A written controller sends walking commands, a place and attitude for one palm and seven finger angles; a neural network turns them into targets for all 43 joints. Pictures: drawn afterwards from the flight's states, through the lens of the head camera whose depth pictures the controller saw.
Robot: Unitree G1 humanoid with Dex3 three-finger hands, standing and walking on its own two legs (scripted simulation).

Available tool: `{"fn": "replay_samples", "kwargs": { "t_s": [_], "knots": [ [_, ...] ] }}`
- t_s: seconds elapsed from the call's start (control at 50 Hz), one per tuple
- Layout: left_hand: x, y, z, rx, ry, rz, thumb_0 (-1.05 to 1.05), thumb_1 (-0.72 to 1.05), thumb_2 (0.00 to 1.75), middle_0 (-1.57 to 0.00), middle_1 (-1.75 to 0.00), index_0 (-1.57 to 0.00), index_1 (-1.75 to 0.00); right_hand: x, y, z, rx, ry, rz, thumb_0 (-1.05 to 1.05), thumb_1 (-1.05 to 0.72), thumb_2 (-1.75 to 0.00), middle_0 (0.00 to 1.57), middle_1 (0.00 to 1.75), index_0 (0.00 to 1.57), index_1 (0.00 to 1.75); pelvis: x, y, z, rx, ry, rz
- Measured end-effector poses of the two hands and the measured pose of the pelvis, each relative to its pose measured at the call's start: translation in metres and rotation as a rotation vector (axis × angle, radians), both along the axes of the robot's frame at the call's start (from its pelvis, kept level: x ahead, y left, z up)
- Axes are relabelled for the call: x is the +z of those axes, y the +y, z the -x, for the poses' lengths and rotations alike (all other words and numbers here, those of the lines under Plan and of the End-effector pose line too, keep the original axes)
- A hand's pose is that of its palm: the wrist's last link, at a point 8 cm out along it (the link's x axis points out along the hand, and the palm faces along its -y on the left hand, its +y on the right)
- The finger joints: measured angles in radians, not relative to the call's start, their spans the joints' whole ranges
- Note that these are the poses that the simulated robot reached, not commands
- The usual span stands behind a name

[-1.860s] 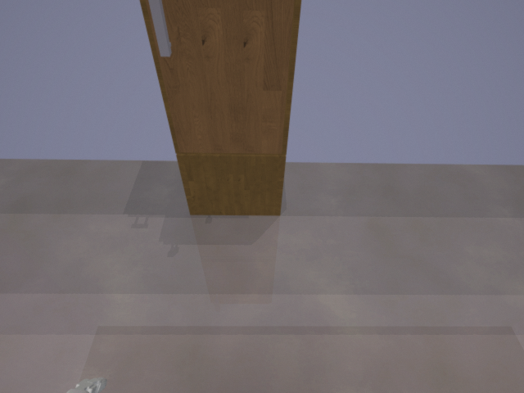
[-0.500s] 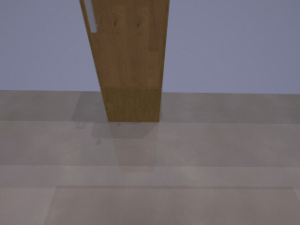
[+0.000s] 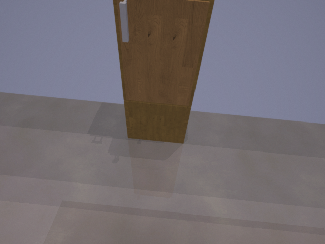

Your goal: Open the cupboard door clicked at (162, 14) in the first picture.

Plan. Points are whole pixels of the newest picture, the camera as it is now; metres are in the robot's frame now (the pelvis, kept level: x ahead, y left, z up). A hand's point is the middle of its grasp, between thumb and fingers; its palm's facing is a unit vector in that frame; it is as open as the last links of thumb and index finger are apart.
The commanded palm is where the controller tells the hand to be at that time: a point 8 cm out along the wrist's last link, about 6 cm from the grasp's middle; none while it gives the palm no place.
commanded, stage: take the last steps up to it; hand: left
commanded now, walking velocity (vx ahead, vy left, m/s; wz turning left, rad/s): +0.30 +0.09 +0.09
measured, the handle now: (125, 21) +0.98 +0.26 +0.14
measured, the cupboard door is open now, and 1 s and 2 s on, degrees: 0 0 0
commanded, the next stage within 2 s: come to a stop and stand still in 0.94 s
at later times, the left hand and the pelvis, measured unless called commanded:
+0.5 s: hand (90, 214) +0.24 +0.24 -0.17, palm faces +0.00 -0.99 -0.17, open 7.3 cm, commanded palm none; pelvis +0.16 +0.07 +0.00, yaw +0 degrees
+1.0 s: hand (102, 184) +0.34 +0.23 -0.18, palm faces +0.09 -0.98 -0.19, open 7.3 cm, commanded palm none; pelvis +0.36 +0.05 +0.00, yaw +1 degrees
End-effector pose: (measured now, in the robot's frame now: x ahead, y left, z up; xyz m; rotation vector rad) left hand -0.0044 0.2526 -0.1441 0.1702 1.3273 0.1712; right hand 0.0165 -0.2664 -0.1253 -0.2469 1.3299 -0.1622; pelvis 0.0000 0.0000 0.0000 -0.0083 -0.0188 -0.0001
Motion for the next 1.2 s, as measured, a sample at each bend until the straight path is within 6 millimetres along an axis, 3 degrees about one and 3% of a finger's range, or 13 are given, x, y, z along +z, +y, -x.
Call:
{"fn": "replay_samples", "kwargs": {
  "t_s": [0.1, 0.18, 0.3, 0.4, 0.52, 0.64, 0.68, 0.72, 0.84, 0.92, 1.0, 1.08, 1.2],
  "knots": [
    [-0.023, 0.026, 0.017, 0.047, 0.137, 0.037, 0.01, 0.9, 0.9, -0.21, -0.3, -0.21, -0.3, -0.014, 0.044, -0.016, -0.012, -0.011, -0.004, 0.01, -0.91, -0.9, 0.2, 0.3, 0.2, 0.3, -0.017, 0.036, -0.027, 0.017, -0.005, 0.001],
    [-0.016, 0.041, -0.007, 0.028, 0.163, 0.039, 0.01, 0.91, 0.9, -0.2, -0.3, -0.2, -0.3, -0.013, 0.081, -0.009, -0.07, 0.026, -0.039, 0.01, -0.91, -0.9, 0.2, 0.3, 0.2, 0.3, -0.01, 0.052, -0.048, -0.002, 0.0, -0.009],
    [-0.003, 0.049, -0.085, 0.014, 0.04, 0.048, 0.01, 0.91, 0.9, -0.2, -0.3, -0.2, -0.29, -0.009, 0.129, -0.003, -0.119, 0.128, -0.111, 0.01, -0.91, -0.9, 0.21, 0.3, 0.2, 0.3, 0.002, 0.066, -0.084, 0.007, 0.011, -0.018],
    [0.001, 0.046, -0.157, -0.005, -0.044, 0.051, 0.01, 0.92, 0.9, -0.2, -0.3, -0.2, -0.29, -0.011, 0.15, -0.014, -0.162, 0.175, -0.146, 0.01, -0.91, -0.9, 0.21, 0.3, 0.2, 0.3, 0.002, 0.07, -0.118, 0.008, 0.009, -0.025],
    [0.002, 0.032, -0.251, -0.064, -0.12, 0.055, 0.01, 0.92, 0.9, -0.2, -0.3, -0.2, -0.29, -0.017, 0.154, -0.041, -0.213, 0.216, -0.161, 0.01, -0.91, -0.9, 0.21, 0.3, 0.2, 0.3, -0.004, 0.064, -0.168, -0.005, 0.007, -0.025],
    [-0.005, 0.003, -0.347, -0.116, -0.218, 0.057, 0.01, 0.91, 0.9, -0.2, -0.3, -0.2, -0.29, -0.031, 0.134, -0.078, -0.241, 0.291, -0.164, 0.0, -0.91, -0.9, 0.21, 0.3, 0.2, 0.3, -0.021, 0.044, -0.229, -0.008, 0.006, -0.015],
    [-0.007, -0.004, -0.364, -0.096, -0.255, 0.055, 0.01, 0.91, 0.9, -0.2, -0.3, -0.2, -0.3, -0.034, 0.121, -0.1, -0.227, 0.302, -0.162, 0.01, -0.91, -0.9, 0.21, 0.3, 0.2, 0.3, -0.024, 0.036, -0.246, 0.002, -0.002, -0.01],
    [-0.005, -0.006, -0.366, -0.058, -0.255, 0.056, 0.0, 0.91, 0.9, -0.2, -0.3, -0.2, -0.3, -0.034, 0.106, -0.133, -0.199, 0.273, -0.144, 0.01, -0.91, -0.9, 0.21, 0.3, 0.2, 0.3, -0.021, 0.032, -0.261, 0.014, -0.016, -0.006],
    [0.005, 0.015, -0.353, 0.024, -0.143, -0.01, -0.02, 0.95, 0.9, -0.21, -0.3, -0.21, -0.3, -0.025, 0.071, -0.266, -0.104, 0.059, -0.084, 0.01, -0.91, -0.9, 0.2, 0.3, 0.19, 0.3, -0.006, 0.031, -0.303, 0.025, -0.007, 0.006],
    [0.003, 0.023, -0.341, 0.033, -0.026, 0.001, -0.01, 0.94, 0.9, -0.2, -0.3, -0.2, -0.3, -0.015, 0.071, -0.346, -0.058, -0.075, -0.076, 0.01, -0.92, -0.9, 0.2, 0.3, 0.19, 0.3, -0.002, 0.038, -0.33, 0.021, 0.009, 0.008],
    [-0.005, 0.029, -0.336, 0.076, 0.054, 0.039, 0.0, 0.93, 0.9, -0.2, -0.3, -0.2, -0.3, -0.01, 0.088, -0.41, 0.006, -0.138, -0.076, 0.0, -0.92, -0.9, 0.2, 0.3, 0.19, 0.3, -0.004, 0.053, -0.361, 0.022, 0.013, 0.018],
    [-0.022, 0.039, -0.34, 0.12, 0.124, 0.074, 0.0, 0.91, 0.9, -0.2, -0.3, -0.2, -0.3, -0.014, 0.113, -0.456, 0.051, -0.171, -0.067, 0.0, -0.92, -0.9, 0.2, 0.3, 0.19, 0.3, -0.015, 0.071, -0.393, 0.025, 0.013, 0.015],
    [-0.015, 0.043, -0.377, 0.087, 0.154, 0.071, 0.01, 0.91, 0.9, -0.2, -0.3, -0.2, -0.29, -0.007, 0.128, -0.481, 0.015, -0.167, -0.049, -0.01, -0.95, -0.9, 0.21, 0.3, 0.2, 0.3, -0.005, 0.08, -0.416, -0.003, 0.005, -0.012]
  ]
}}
